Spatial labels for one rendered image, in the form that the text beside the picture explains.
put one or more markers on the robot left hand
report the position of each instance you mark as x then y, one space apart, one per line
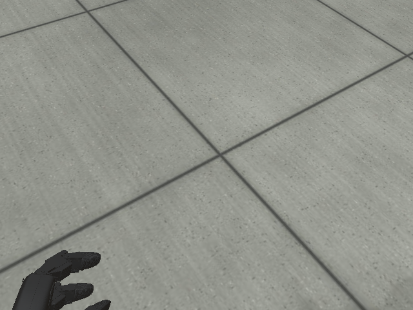
42 289

